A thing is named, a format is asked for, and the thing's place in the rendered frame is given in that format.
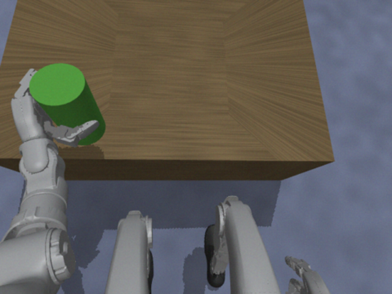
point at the left robot arm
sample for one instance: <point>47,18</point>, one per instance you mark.
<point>36,254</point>

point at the right robot foot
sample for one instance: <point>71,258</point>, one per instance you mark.
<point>213,279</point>

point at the right robot hand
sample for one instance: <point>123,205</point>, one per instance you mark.
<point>312,281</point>

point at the left robot hand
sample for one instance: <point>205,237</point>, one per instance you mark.
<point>31,121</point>

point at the can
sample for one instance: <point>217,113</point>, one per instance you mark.
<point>63,93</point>

